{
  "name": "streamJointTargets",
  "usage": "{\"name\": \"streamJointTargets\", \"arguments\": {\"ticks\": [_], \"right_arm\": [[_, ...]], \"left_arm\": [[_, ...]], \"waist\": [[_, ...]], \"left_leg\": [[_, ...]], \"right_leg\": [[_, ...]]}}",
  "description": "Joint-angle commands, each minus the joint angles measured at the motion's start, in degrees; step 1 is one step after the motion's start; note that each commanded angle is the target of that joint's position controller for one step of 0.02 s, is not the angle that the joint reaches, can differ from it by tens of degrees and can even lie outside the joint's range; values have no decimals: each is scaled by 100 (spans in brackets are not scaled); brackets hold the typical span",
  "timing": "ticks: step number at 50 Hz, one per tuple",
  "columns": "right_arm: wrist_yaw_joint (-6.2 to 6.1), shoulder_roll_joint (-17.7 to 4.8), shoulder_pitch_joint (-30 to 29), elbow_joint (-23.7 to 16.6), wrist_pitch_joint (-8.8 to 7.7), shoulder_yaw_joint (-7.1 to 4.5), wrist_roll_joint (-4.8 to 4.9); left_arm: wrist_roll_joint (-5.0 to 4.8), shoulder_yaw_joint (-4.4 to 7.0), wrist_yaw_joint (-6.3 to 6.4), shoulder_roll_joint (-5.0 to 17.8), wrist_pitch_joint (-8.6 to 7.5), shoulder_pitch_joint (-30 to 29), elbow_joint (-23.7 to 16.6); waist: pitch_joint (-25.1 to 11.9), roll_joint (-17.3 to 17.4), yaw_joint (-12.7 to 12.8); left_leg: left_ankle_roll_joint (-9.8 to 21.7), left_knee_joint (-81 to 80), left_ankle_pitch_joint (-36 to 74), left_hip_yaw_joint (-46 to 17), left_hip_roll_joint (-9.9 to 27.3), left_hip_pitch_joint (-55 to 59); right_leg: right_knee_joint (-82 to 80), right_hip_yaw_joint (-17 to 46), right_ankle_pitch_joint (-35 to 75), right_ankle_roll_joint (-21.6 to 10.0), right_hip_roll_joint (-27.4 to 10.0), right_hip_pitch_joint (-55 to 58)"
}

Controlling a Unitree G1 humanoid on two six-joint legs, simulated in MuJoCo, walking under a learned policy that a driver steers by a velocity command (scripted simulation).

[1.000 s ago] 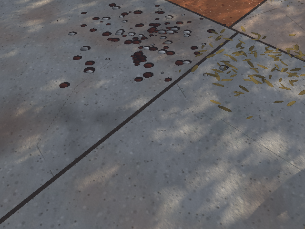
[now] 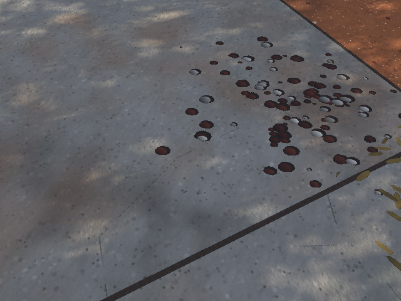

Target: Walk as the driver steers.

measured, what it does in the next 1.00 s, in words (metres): walks ahead: right foot, then left foot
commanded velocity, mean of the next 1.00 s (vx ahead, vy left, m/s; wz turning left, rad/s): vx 0.50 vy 0.00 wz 0.18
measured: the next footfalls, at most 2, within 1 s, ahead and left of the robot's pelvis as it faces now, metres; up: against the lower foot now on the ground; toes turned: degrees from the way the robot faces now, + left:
right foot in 0.22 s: +0.31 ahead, -0.14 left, +0.00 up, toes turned +13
left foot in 0.74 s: +0.49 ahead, +0.16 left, +0.00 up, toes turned +14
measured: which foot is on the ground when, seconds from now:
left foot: down 0.00-0.24, up 0.26-0.72, down 0.74-1.00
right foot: up 0.00-0.20, down 0.22-0.74, up 0.76-1.00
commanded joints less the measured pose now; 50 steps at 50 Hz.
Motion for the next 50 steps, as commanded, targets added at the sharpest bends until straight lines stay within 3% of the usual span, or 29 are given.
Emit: {"name": "streamJointTargets", "arguments": {"ticks": [1,3,7,9,10,11,12,13,14,15,16,17,18,20,25,27,30,33,35,36,37,38,39,40,41,42,43,46,50], "right_arm": [[-138,-920,-16,-457,-57,-231,66],[-154,-954,174,-454,-19,-246,100],[-178,-936,399,-454,55,-247,125],[-208,-970,304,-512,106,-260,93],[-214,-932,182,-563,130,-248,86],[-202,-767,72,-622,120,-182,44],[-166,-423,48,-720,78,-51,-47],[-147,-217,868,-782,2,21,120],[-153,-720,1005,-616,-26,-47,200],[-146,-1004,419,-645,-10,-115,191],[-154,-946,24,-729,-6,-107,101],[-143,-851,-228,-817,-32,-111,15],[-119,-761,-261,-849,-29,-115,-4],[-87,-546,-133,-832,1,-72,11],[-65,-328,-949,-1110,-49,51,-44],[-32,-323,-1300,-1177,-82,63,-14],[32,-413,-1783,-1342,-107,42,53],[102,-559,-1987,-1490,-148,-6,75],[97,-751,-1449,-1360,-170,-115,38],[50,-1000,-675,-1127,-162,-248,7],[-29,-1465,442,-962,-148,-384,-93],[-17,-1872,735,-888,-96,-465,-124],[-5,-1313,822,-847,-97,-345,-49],[-7,-1093,468,-864,-112,-262,-14],[13,-911,26,-906,-126,-199,-33],[43,-736,-291,-916,-148,-156,-57],[58,-647,-458,-891,-189,-138,-98],[50,-714,-489,-696,-314,-205,-137],[-55,-832,-309,-438,-311,-250,-159]], "left_arm": [[2,46,67,216,40,-196,-404],[-77,30,38,199,25,-605,-552],[-158,100,-100,452,-96,-980,-780],[-170,172,-154,597,-170,-812,-783],[-171,221,-150,656,-202,-435,-693],[-125,302,-123,815,-226,211,-549],[-41,380,-77,1125,-225,1185,-439],[15,504,-104,1482,-134,1819,-185],[-114,417,-137,964,-107,1767,-212],[-161,329,-132,595,-76,1541,-253],[-141,289,-144,551,-34,1251,-295],[-125,269,-168,518,-11,1081,-262],[-86,223,-192,429,-13,988,-242],[-125,212,-246,390,-29,994,-149],[-199,298,-215,754,28,1274,68],[-236,298,-203,826,75,1413,149],[-277,293,-208,905,134,1715,303],[-302,311,-189,1003,210,1769,400],[-302,318,-158,1086,275,1640,409],[-275,273,-144,982,288,1647,397],[-156,133,-134,677,263,1591,210],[-205,-71,-152,-2,153,2261,125],[-336,84,-159,633,90,2002,228],[-428,173,-167,866,79,1535,99],[-373,172,-144,799,112,1306,75],[-293,195,-131,730,172,1203,66],[-282,211,-132,647,259,1310,97],[-300,209,-135,404,425,1393,118],[-270,232,-149,339,435,909,-75]], "waist": [[46,430,8],[-9,580,-187],[-111,695,-304],[-160,863,-145],[-263,954,74],[-648,922,391],[-1423,399,775],[-1995,-1607,470],[-1621,-1307,522],[-801,-600,645],[-363,-52,558],[-59,83,445],[6,0,292],[-55,-279,173],[16,-255,369],[63,-307,492],[161,-372,646],[230,-424,563],[-55,-382,165],[-547,-235,-177],[-1413,435,-616],[-2008,1977,-324],[-1754,1348,-536],[-985,1033,-434],[-651,679,-232],[-352,655,-64],[-240,784,117],[-61,658,286],[115,492,201]], "left_leg": [[727,-693,777,-1114,1180,-802],[595,-555,406,-1279,1193,-511],[534,-7,164,-1976,1494,322],[471,330,370,-2281,1594,522],[393,585,585,-2314,1505,482],[225,1221,983,-2055,1284,305],[-12,2800,441,-1492,956,-408],[-401,4401,-2006,-710,152,-2432],[-449,5281,-2324,-848,596,-3251],[-485,5555,-1780,-826,772,-3493],[-516,5486,-1365,-612,941,-3355],[-529,5186,-1085,-531,1092,-3279],[-522,4929,-945,-411,1270,-3031],[-581,4516,-826,-100,1375,-2723],[-703,2800,204,188,1507,-2627],[-706,2104,699,305,1401,-2321],[-675,1558,877,376,1276,-2065],[-462,1150,437,382,1203,-1907],[-274,774,318,571,993,-956],[-111,692,341,575,971,171],[310,769,496,-696,2131,1936],[1128,232,-367,-3076,3357,3502],[1049,-112,-1051,-3414,3298,3171],[788,-206,-811,-2526,3120,2453],[615,-362,-377,-1853,2837,1734],[523,-576,-81,-1382,2607,1180],[444,-785,147,-1000,2453,762],[449,-1112,1010,-257,2362,303],[358,-1177,1614,414,2340,565]], "right_leg": [[-1362,-374,1010,147,352,671],[-2163,-363,1229,162,543,785],[-2923,-163,913,52,713,898],[-3149,-159,427,-110,786,1305],[-3378,-240,376,-244,810,1845],[-3468,-203,444,-475,607,2816],[-3372,674,301,-928,-368,4335],[-3777,3223,-821,-1889,-1480,6088],[-4055,3968,-1996,-1867,-1694,5974],[-4137,3169,-1912,-1631,-1441,5300],[-4233,2425,-1199,-1485,-1172,4593],[-4377,1988,-560,-1451,-942,4068],[-4523,1560,-133,-1370,-713,3713],[-4718,1042,470,-1407,-474,3388],[-4955,319,1236,-1436,-397,3270],[-4922,69,1132,-1323,-302,3214],[-4821,91,914,-1270,-453,3373],[-4589,227,984,-1150,-707,3771],[-3921,48,2003,-978,-596,3811],[-2963,-231,2572,-831,-303,3548],[-1122,-496,1321,-588,57,2350],[726,-579,-2198,-300,917,152],[1477,99,-2418,-332,705,-477],[1535,82,-1875,-386,480,-694],[1302,-32,-1372,-348,248,-450],[1033,-57,-1034,-298,111,-272],[905,-23,-787,-267,-7,53],[800,38,-290,-175,10,198],[-32,192,687,-121,100,-278]]}}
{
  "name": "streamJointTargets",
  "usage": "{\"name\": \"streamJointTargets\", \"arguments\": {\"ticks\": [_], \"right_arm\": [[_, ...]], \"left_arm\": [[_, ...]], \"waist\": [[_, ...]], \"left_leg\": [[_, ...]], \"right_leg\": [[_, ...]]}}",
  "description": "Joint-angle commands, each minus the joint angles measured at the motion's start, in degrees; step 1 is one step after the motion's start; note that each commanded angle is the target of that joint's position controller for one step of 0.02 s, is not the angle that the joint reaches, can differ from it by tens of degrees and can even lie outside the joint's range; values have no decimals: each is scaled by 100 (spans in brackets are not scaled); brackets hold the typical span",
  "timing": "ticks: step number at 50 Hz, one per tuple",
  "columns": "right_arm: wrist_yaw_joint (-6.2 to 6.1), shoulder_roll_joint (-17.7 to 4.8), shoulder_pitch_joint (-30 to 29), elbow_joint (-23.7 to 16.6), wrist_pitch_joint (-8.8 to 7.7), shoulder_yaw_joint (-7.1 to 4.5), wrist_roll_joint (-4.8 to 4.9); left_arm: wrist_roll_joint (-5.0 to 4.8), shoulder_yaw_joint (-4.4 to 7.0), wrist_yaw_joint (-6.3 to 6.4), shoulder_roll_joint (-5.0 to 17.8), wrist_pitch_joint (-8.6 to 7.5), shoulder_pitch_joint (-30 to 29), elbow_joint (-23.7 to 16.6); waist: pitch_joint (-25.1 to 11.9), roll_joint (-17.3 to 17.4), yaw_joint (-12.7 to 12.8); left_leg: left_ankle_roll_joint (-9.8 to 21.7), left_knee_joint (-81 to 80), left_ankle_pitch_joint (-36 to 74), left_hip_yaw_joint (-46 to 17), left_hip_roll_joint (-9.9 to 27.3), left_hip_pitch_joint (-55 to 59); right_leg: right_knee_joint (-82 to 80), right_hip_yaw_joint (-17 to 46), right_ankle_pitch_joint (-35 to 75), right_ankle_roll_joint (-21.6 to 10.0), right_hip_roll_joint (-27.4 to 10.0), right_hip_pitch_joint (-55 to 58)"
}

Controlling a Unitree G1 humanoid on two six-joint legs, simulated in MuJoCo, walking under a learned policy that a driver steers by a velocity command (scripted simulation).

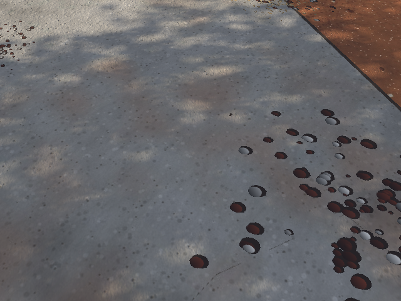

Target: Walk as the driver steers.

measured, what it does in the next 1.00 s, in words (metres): walks ahead, turning right: right foot, then left foot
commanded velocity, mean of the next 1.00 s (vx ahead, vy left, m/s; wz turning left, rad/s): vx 0.34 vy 0.00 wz -0.48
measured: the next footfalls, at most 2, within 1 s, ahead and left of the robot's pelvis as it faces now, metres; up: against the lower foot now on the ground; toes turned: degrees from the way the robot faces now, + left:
right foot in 0.30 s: +0.31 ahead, -0.16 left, +0.00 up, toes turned -12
left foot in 0.76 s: +0.58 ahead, -0.06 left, +0.00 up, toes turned -31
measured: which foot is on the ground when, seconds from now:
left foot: down 0.00-0.30, up 0.32-0.74, down 0.76-1.00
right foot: up 0.00-0.28, down 0.30-0.76, up 0.78-1.00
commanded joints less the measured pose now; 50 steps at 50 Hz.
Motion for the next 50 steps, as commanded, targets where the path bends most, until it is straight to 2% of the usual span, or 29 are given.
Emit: {"name": "streamJointTargets", "arguments": {"ticks": [1,5,9,12,13,14,15,16,17,18,19,20,21,23,25,27,29,33,36,37,38,39,40,41,42,44,45,47,50], "right_arm": [[-81,-713,-395,-304,-104,-153,0],[-150,-899,-97,-111,-24,-182,48],[-178,-1019,210,79,152,-213,124],[-233,-1246,56,38,263,-267,166],[-267,-1335,7,13,301,-293,174],[-293,-1376,-95,-16,336,-300,192],[-314,-1312,-132,-104,303,-262,187],[-223,-441,329,-402,160,-5,-40],[-116,-663,89,-534,-109,20,98],[-51,-986,-537,-723,-230,-83,308],[-57,-909,-713,-802,-279,-37,301],[-105,-872,-728,-742,-267,-50,172],[-124,-950,-628,-717,-193,-107,90],[-120,-865,-480,-725,-40,-121,23],[-171,-730,-652,-789,54,-87,-32],[-201,-585,-1028,-894,81,-29,-59],[-172,-481,-1393,-954,82,20,-28],[-92,-663,-1819,-1091,111,-34,74],[-72,-879,-1492,-1047,32,-154,40],[-90,-949,-1190,-984,-14,-184,-22],[-142,-1247,-810,-1003,-23,-229,-149],[-152,-1369,-714,-988,64,-222,-295],[-129,-1136,-742,-970,141,-220,-61],[-138,-745,-995,-1112,200,-109,24],[-131,-584,-1156,-1123,285,-30,-5],[-129,-591,-1473,-1091,401,27,-24],[-127,-631,-1534,-1052,421,15,-55],[-123,-622,-1542,-978,438,8,-49],[-126,-775,-1320,-860,474,-38,20]], "left_arm": [[15,41,-42,126,-30,61,-325],[46,-39,-194,-33,-53,-775,-662],[19,-67,-357,-62,-55,-1365,-1085],[16,22,-426,107,-25,-1169,-1243],[17,106,-417,256,-1,-766,-1192],[7,252,-377,507,9,21,-1023],[23,452,-264,908,46,971,-796],[18,565,-159,1581,54,1081,-757],[64,469,-169,1361,-35,1226,-932],[111,370,-188,988,-85,1093,-876],[64,313,-184,788,-109,766,-889],[57,262,-184,638,-111,341,-968],[99,201,-171,467,-118,74,-1069],[109,212,-143,525,-143,-47,-1097],[123,251,-69,696,-151,2,-1038],[104,286,26,801,-77,86,-949],[44,299,99,811,37,233,-878],[9,304,181,795,210,426,-800],[23,286,240,692,254,108,-932],[37,238,237,539,243,-5,-994],[140,118,234,184,210,93,-1117],[111,39,217,-38,185,1231,-1047],[81,124,181,560,208,1653,-838],[39,228,201,903,313,1074,-774],[59,246,244,900,425,633,-813],[92,201,260,652,570,367,-906],[99,141,242,447,577,431,-887],[134,40,229,164,527,472,-845],[153,13,194,202,483,244,-845]], "waist": [[204,656,197],[464,552,-148],[636,552,-323],[289,841,-30],[2,976,224],[-413,938,684],[-903,609,1162],[-1300,-977,626],[-2359,-735,794],[-1682,-283,951],[-1008,72,709],[-607,433,420],[-456,374,216],[-339,276,31],[-144,262,7],[-89,133,100],[-269,-91,270],[-450,-300,421],[-480,-449,144],[-644,-341,-13],[-1281,367,-46],[-1813,1891,459],[-2011,1763,496],[-1393,1172,268],[-1072,813,210],[-504,902,337],[-408,1020,399],[-502,1206,392],[-719,1305,188]], "left_leg": [[711,-805,1850,-586,1586,36],[586,-799,1820,-180,1682,418],[511,-429,2247,27,1924,1219],[335,420,4539,319,1921,1361],[280,1056,5443,395,1885,1339],[162,2105,5683,500,1746,1027],[-62,3618,4540,515,1500,-113],[-410,5797,-937,337,479,-2774],[-430,6826,-2292,-1136,-22,-3644],[-309,6744,-1767,-1424,339,-4148],[-231,6209,-1274,-1339,575,-4054],[-263,5692,-1019,-1275,772,-3726],[-305,5358,-845,-1288,909,-3310],[-472,4961,-675,-1205,926,-2950],[-674,4416,-444,-1053,807,-2839],[-784,3554,152,-923,580,-2640],[-779,2666,925,-863,298,-2244],[-722,1694,1170,-1101,14,-1994],[-480,1014,1076,-1255,69,-1585],[-313,630,1840,-1219,302,-1005],[87,857,3604,-2054,1361,267],[1292,943,5195,-3917,2734,1656],[1623,778,3554,-4692,2996,1467],[1357,701,2577,-3898,2512,1001],[1076,592,1802,-3285,2112,499],[868,240,1165,-2570,1605,-608],[794,122,1133,-2171,1352,-954],[829,109,1416,-1813,1203,-1027],[987,186,1138,-1967,1410,-718]], "right_leg": [[-623,186,889,8,-105,-260],[-1681,-275,1356,-110,-75,-270],[-2187,-648,715,-296,-14,-558],[-2324,-1159,-134,-584,410,332],[-2319,-1308,-399,-715,647,929],[-2644,-1345,-228,-906,880,2029],[-2976,-754,108,-1174,706,3758],[-3152,2121,34,-2052,-851,5840],[-4124,4399,-511,-2697,-1579,6499],[-4251,3516,-327,-2296,-1340,6116],[-4249,2646,81,-2043,-1056,5214],[-4312,2086,611,-1843,-803,4347],[-4441,1717,1061,-1759,-616,3757],[-4661,1511,1453,-1795,-476,3127],[-4618,1067,2618,-1757,-339,2632],[-4390,624,3234,-1515,-30,2335],[-4142,476,3058,-1233,212,2271],[-3674,1161,2068,-995,63,2721],[-3017,1741,1601,-812,55,3049],[-2499,1580,1370,-622,305,2985],[-1168,1085,18,-350,729,2409],[239,678,-3547,-7,1512,1023],[1042,697,-3357,180,1037,684],[1378,540,-2899,340,851,490],[1319,365,-2559,406,748,471],[831,179,-2157,465,601,928],[368,-27,-2002,460,600,1291],[-616,-296,-1980,452,559,1783],[-1667,-353,-1610,354,461,2183]]}}
Over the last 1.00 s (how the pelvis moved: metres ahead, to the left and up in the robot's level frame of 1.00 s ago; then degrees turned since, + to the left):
0.49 0.08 0.00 8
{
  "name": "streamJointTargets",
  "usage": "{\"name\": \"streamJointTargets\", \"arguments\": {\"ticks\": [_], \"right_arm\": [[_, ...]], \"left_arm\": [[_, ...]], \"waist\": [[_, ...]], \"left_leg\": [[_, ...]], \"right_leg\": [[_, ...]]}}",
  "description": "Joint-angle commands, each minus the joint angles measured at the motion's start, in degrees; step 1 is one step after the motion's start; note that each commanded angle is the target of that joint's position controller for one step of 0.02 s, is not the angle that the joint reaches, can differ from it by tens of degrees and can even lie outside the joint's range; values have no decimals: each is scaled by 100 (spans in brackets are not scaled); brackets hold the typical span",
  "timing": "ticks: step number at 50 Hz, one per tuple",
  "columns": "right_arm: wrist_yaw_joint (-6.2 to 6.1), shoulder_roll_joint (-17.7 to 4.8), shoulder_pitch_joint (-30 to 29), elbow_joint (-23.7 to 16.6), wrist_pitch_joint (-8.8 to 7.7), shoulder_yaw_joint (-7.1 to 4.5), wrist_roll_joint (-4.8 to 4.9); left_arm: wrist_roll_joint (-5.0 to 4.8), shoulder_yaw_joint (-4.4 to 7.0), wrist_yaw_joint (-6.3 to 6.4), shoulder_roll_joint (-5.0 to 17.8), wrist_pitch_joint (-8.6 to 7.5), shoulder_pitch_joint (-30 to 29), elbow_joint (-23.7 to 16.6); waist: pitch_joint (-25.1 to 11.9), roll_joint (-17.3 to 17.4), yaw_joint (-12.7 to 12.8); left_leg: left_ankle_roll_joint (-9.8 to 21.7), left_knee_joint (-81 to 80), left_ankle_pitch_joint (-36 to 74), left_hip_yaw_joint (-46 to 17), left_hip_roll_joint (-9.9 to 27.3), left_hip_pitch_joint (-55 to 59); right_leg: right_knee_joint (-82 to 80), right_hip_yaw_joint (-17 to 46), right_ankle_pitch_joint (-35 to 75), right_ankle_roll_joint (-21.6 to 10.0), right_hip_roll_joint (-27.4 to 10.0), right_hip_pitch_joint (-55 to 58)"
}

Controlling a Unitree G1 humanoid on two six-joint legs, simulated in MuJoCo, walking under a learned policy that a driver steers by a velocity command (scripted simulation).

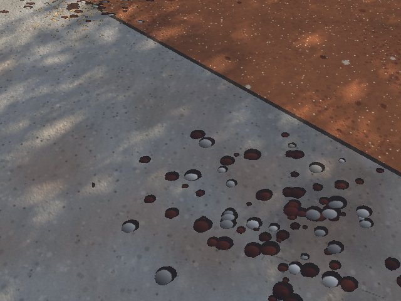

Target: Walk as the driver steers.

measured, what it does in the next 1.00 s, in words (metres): walks ahead: right foot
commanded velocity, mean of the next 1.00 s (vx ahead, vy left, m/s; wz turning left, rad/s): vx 0.13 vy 0.00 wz -0.05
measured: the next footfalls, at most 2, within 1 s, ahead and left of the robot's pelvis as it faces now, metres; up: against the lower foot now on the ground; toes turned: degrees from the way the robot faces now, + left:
right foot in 0.10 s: +0.05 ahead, -0.14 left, +0.00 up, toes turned +2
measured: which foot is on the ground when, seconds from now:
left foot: down 0.00-1.00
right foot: up 0.00-0.08, down 0.10-0.82, up 0.84-1.00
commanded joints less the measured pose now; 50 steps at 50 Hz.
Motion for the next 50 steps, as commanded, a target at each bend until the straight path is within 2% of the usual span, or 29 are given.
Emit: {"name": "streamJointTargets", "arguments": {"ticks": [1,3,4,5,6,7,8,9,11,13,19,29,30,32,34,35,36,37,38,39,40,41,42,43,44,46,47,48,50], "right_arm": [[-19,-929,-171,-320,-24,-227,61],[-19,-899,-250,-295,20,-192,113],[-17,-814,-113,-224,20,-154,129],[-1,-701,47,-153,-11,-106,102],[31,-614,205,-180,-57,-85,15],[36,-495,107,-165,-85,-69,-15],[28,-533,-50,-143,-86,-75,-43],[18,-517,-38,-84,-76,-84,-33],[-17,-607,86,32,-51,-115,-10],[-20,-593,114,109,-64,-116,13],[-45,-535,163,374,-59,-118,46],[-154,-565,152,823,38,-151,89],[-155,-505,252,929,53,-140,88],[-156,-556,199,1008,55,-175,149],[-114,-521,-197,835,-96,-174,229],[-78,-502,-361,746,-207,-168,271],[-32,-515,-383,723,-311,-176,299],[26,-514,-305,750,-399,-177,315],[84,-489,-85,846,-467,-177,327],[122,-500,388,1083,-501,-208,318],[135,-635,950,1368,-492,-290,261],[113,-1031,1581,1521,-488,-416,235],[144,-1634,2189,1605,-491,-561,226],[145,-1199,1965,1520,-524,-402,144],[130,-927,1581,1395,-550,-314,146],[129,-783,1172,1235,-543,-241,158],[127,-635,1151,1238,-519,-176,138],[122,-598,1254,1276,-487,-150,127],[78,-695,1465,1345,-447,-144,131]], "left_arm": [[6,76,-25,334,-52,410,-202],[22,82,-69,291,-56,507,-108],[63,82,-85,296,-60,467,-104],[151,85,-81,419,-74,396,-190],[193,162,-56,812,-74,249,-258],[183,113,-90,553,-109,188,-144],[209,18,-122,248,-170,23,-194],[235,-10,-133,176,-222,-28,-158],[188,0,-133,246,-317,19,-133],[132,4,-106,273,-357,213,-71],[100,-12,-75,187,-363,364,-11],[75,0,-70,74,-383,515,238],[71,3,-65,49,-373,663,338],[12,97,-49,305,-339,785,402],[-50,168,-32,576,-399,998,422],[-89,205,-19,696,-462,993,467],[-95,201,-10,677,-532,944,493],[-95,187,-20,615,-580,858,504],[-122,178,-42,582,-589,704,493],[-148,171,-69,568,-572,465,460],[-127,152,-83,488,-569,334,424],[-109,73,-81,221,-603,101,279],[-129,49,-42,74,-695,110,70],[-219,119,-38,343,-778,122,81],[-277,136,-85,381,-832,254,157],[-186,149,-127,326,-863,155,238],[-122,180,-152,335,-847,76,239],[-99,173,-191,255,-824,97,251],[-71,147,-232,138,-770,-71,209]], "waist": [[-1026,1089,82],[-873,1010,229],[-775,944,241],[-747,723,213],[-622,-42,-46],[-576,-635,-87],[-372,-613,-41],[-254,-628,-66],[-102,-478,-53],[-131,-238,-2],[-279,68,37],[-362,134,22],[-474,75,31],[-112,-255,113],[437,-774,295],[703,-894,313],[802,-887,270],[757,-851,196],[611,-757,48],[382,-622,-204],[83,-481,-401],[-83,332,-632],[-342,1851,-750],[-259,1406,-613],[27,981,-381],[164,519,-205],[128,522,-166],[74,629,-147],[70,611,-176]], "left_leg": [[1122,-791,265,-1294,1322,760],[951,-736,-570,-1252,1236,436],[735,-721,-1003,-1200,1120,208],[393,-618,-1449,-1103,992,-94],[42,-263,-1768,-600,546,-298],[-222,-24,-1336,-99,230,352],[-319,122,-922,-101,217,701],[-302,146,-750,-111,238,831],[-203,126,-592,-208,301,823],[-136,95,-506,-256,334,766],[-166,175,-92,-270,364,887],[-153,293,327,-311,414,1106],[-152,317,-200,-210,327,1147],[-124,748,-1874,147,-16,603],[-50,1481,-2051,341,-101,-437],[72,1732,-1876,166,85,-732],[196,1787,-1915,19,252,-960],[305,1572,-2019,-19,340,-976],[384,1016,-1889,55,326,-522],[390,387,-1270,235,163,519],[317,328,-766,183,59,1546],[595,-321,-1439,-1056,764,2270],[1393,-1262,-1908,-3431,1967,3131],[1610,-1505,-1989,-4109,2317,3127],[1440,-1428,-1914,-3518,2203,2944],[1081,-1564,-1468,-2522,1840,2643],[929,-1645,-969,-2051,1625,2475],[877,-1698,-514,-1711,1473,2384],[900,-1756,377,-1236,1342,2344]], "right_leg": [[-1000,-200,485,-88,-32,729],[-2008,-344,1219,-272,38,1264],[-2409,-340,1396,-405,58,1535],[-2553,35,1669,-581,-256,1835],[-2585,589,1572,-856,-762,1653],[-2878,675,468,-1008,-778,778],[-3096,648,-115,-918,-669,363],[-3125,567,-250,-774,-572,199],[-2992,434,117,-616,-458,205],[-2802,348,548,-589,-396,393],[-2594,245,1244,-625,-307,635],[-2539,88,1827,-595,-192,774],[-2643,70,1258,-619,-164,829],[-2994,416,-630,-913,-297,690],[-3786,1643,-1978,-1426,-1116,856],[-3993,2185,-1950,-1662,-1504,873],[-4004,2340,-1509,-1763,-1670,1025],[-3887,2204,-970,-1734,-1671,1241],[-3718,1866,-549,-1596,-1522,1238],[-3488,1381,-104,-1388,-1220,860],[-3037,932,471,-1183,-877,427],[-1652,130,1037,-792,-258,-263],[224,-448,252,-408,394,-1393],[1339,146,-578,-452,235,-2034],[1723,292,-156,-603,-72,-2300],[1478,119,842,-739,-481,-2376],[1264,35,1168,-728,-602,-2147],[1095,-82,1376,-674,-619,-1973],[702,-293,1669,-518,-608,-1982]]}}
Over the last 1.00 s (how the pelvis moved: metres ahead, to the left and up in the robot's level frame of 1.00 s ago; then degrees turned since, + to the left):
0.43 -0.08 -0.01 -31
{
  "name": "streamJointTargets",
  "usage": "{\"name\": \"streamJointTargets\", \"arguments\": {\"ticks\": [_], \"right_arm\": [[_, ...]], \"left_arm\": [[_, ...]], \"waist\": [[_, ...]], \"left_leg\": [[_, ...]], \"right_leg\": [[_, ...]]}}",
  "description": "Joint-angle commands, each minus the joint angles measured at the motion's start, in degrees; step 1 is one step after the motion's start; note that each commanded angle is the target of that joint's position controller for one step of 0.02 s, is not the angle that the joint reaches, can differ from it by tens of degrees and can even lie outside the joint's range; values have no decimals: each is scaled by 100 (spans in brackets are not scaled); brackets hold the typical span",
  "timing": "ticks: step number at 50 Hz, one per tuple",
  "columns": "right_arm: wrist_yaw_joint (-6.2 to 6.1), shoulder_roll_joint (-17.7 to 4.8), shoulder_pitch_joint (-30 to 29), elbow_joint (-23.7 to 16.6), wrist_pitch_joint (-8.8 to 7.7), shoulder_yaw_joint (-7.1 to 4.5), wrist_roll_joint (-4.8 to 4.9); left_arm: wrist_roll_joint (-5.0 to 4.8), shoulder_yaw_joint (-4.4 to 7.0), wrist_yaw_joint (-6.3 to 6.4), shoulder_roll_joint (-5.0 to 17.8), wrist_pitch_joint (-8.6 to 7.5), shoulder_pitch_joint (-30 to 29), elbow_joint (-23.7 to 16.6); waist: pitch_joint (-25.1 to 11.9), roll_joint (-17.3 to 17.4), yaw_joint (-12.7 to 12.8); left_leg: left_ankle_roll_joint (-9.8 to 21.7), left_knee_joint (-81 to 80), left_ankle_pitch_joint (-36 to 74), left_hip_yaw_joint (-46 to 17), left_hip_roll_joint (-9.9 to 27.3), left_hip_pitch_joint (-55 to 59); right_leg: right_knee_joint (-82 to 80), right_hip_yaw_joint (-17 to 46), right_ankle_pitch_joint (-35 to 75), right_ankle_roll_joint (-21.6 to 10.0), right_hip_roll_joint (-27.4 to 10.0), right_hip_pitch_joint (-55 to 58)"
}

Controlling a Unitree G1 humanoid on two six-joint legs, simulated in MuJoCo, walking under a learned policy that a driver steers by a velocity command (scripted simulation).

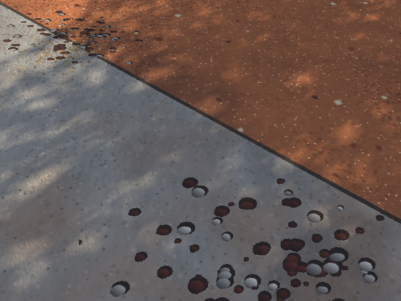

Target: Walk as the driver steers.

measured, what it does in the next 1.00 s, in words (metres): walks ahead, turning left: right foot, then left foot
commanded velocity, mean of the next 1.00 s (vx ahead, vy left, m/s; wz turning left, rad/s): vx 0.48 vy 0.00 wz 0.39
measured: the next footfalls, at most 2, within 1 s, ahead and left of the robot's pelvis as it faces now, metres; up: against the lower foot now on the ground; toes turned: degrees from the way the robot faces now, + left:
right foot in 0.30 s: +0.34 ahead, -0.16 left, +0.00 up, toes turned +3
left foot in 0.84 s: +0.56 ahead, +0.16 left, +0.00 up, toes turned +25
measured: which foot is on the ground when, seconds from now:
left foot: down 0.00-0.32, up 0.34-0.82, down 0.84-1.00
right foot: up 0.00-0.28, down 0.30-0.86, up 0.88-1.00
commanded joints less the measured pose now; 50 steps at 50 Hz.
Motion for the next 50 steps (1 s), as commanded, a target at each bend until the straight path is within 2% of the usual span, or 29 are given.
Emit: {"name": "streamJointTargets", "arguments": {"ticks": [1,4,7,10,12,13,14,15,16,17,18,19,20,21,23,26,32,37,39,40,41,42,43,44,45,46,47,48,50], "right_arm": [[-72,-771,169,-191,-6,-85,-17],[-155,-931,224,-200,38,-89,-20],[-179,-976,502,-124,50,-92,41],[-202,-999,600,-68,95,-124,106],[-218,-1113,491,-111,131,-186,109],[-216,-1195,397,-153,149,-219,94],[-205,-1161,314,-192,176,-209,57],[-196,-983,208,-332,185,-142,-20],[-172,-153,978,-448,113,70,-4],[-145,-357,1078,-361,13,31,157],[-161,-936,449,-569,-6,-153,320],[-198,-953,43,-693,2,-173,303],[-228,-851,-110,-718,33,-194,196],[-231,-710,33,-683,113,-225,159],[-211,-446,188,-681,281,-217,179],[-229,-470,-204,-966,417,-257,128],[6,-404,-1311,-1403,310,-188,84],[180,-433,-2090,-1901,304,-143,100],[215,-581,-1986,-2026,324,-209,102],[212,-719,-1674,-2010,343,-286,105],[194,-939,-946,-1860,350,-425,130],[107,-1352,91,-1583,376,-653,147],[-14,-2099,500,-1486,406,-837,171],[26,-2067,439,-1734,300,-747,121],[77,-1566,389,-1708,218,-594,52],[76,-1367,115,-1705,163,-537,54],[62,-1149,-345,-1792,152,-470,78],[37,-963,-674,-1900,149,-404,39],[-12,-908,-848,-2002,133,-371,-6]], "left_arm": [[43,20,-53,141,-44,-595,-512],[18,-78,-88,-11,-57,-1261,-720],[-22,-102,-164,44,-87,-1791,-863],[-37,-83,-242,166,-152,-2054,-1007],[-19,-19,-259,358,-201,-1853,-977],[-7,49,-239,508,-216,-1502,-896],[-13,175,-186,722,-213,-673,-655],[28,285,-108,997,-195,479,-403],[168,399,-98,1552,-154,1087,-256],[179,263,-118,1093,-143,1111,-242],[121,139,-111,727,-159,588,-239],[79,77,-107,549,-169,125,-249],[111,34,-133,379,-197,-207,-203],[168,10,-150,261,-243,-420,-161],[174,27,-165,191,-308,-604,-37],[195,100,-103,403,-357,-524,150],[174,178,47,758,-244,-155,350],[37,254,56,970,-35,282,530],[-4,292,61,1114,49,207,514],[-27,313,73,1199,93,136,485],[-51,313,82,1230,148,29,454],[-25,254,100,1119,155,36,409],[223,34,59,431,62,424,139],[142,-84,-18,281,-201,321,-37],[-114,44,-79,776,-360,-496,-197],[-155,23,-82,734,-438,-680,-276],[-19,31,-29,708,-447,-613,-174],[85,85,-2,773,-393,-496,-114],[133,101,-31,705,-236,-297,-70]], "waist": [[428,581,-38],[557,596,-173],[740,618,-312],[859,629,-194],[672,694,50],[392,796,283],[-156,793,724],[-1007,657,1231],[-2128,-852,961],[-2487,-1346,968],[-1308,-953,877],[-652,-601,719],[-289,-310,534],[-164,-452,313],[-10,-451,125],[289,-234,79],[535,46,432],[716,51,687],[491,-126,514],[211,-255,302],[-196,-247,-137],[-744,-48,-626],[-1229,1365,-340],[-2184,1426,-202],[-1666,743,-498],[-1006,597,-322],[-607,196,-27],[-409,288,207],[-337,376,399]], "left_leg": [[801,-1094,1511,-1244,1374,672],[733,-1226,1668,-840,1251,319],[746,-1297,1457,-776,1320,157],[701,-1061,1688,-960,1570,533],[592,-672,2373,-1033,1668,749],[525,-218,3291,-996,1616,747],[385,719,3991,-825,1355,516],[181,2200,3183,-696,1056,-517],[-203,4506,306,-311,111,-2658],[-172,5506,-1764,-1047,6,-3217],[-109,5840,-1390,-1004,336,-3672],[-69,5706,-866,-797,617,-3642],[-67,5434,-490,-767,806,-3376],[-62,5186,-233,-829,978,-2996],[-89,5042,-97,-761,1055,-2678],[-171,4629,422,-845,1116,-3173],[-212,2771,1789,-418,987,-3403],[-1,1953,1200,-16,851,-3635],[189,1838,611,299,553,-3150],[311,1852,317,494,305,-2617],[487,1630,340,650,-3,-1642],[728,1343,618,436,-161,18],[1506,1176,346,-2153,1330,2086],[2308,-7,-705,-5030,2210,2944],[1890,-339,-542,-4473,2090,2710],[1662,-286,-108,-3625,1886,1959],[1448,-272,468,-2917,1611,1067],[1339,-365,1011,-2450,1406,376],[1330,-585,1600,-2070,1218,-222]], "right_leg": [[-615,6,585,156,-282,-1438],[-1810,-130,1292,262,-182,-1090],[-2517,-207,1729,264,-32,-691],[-2944,-6,1605,128,26,-639],[-3134,10,1312,6,132,-163],[-3156,-94,1139,-86,282,456],[-3214,-208,1077,-244,417,1623],[-2928,338,966,-516,-163,3465],[-3270,2795,-343,-1259,-1773,5699],[-4367,4391,-1280,-1403,-2185,5465],[-4556,3536,-1555,-1064,-1956,4554],[-4668,2645,-1036,-900,-1777,3634],[-4847,1978,-360,-802,-1526,2860],[-5016,1385,85,-713,-1304,2367],[-5292,735,517,-759,-1153,1859],[-5519,181,921,-883,-1215,1763],[-5572,-749,1365,-785,-1162,2314],[-5131,-1077,1871,-654,-1414,3360],[-4520,-1250,3461,-529,-1435,3591],[-3923,-1340,4536,-458,-1402,3621],[-2878,-1489,5204,-341,-1256,3433],[-1420,-1580,4675,-102,-1011,2568],[774,-1511,598,280,-318,135],[1930,-56,-2105,358,550,-1155],[2079,440,-1659,195,236,-1786],[1688,380,-1123,63,-10,-1882],[1174,380,-718,69,-264,-1503],[741,404,-445,111,-426,-1032],[375,336,-156,254,-473,-583]]}}
Over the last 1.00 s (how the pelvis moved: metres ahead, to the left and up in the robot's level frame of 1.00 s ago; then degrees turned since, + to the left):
0.15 0.01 0.01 0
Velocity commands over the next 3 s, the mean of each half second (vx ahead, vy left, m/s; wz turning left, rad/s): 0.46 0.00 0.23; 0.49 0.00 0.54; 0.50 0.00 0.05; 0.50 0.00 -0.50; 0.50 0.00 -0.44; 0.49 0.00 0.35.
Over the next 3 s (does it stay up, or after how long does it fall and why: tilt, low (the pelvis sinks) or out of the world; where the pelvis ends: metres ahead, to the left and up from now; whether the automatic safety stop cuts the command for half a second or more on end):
stays up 1.61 0.26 -0.03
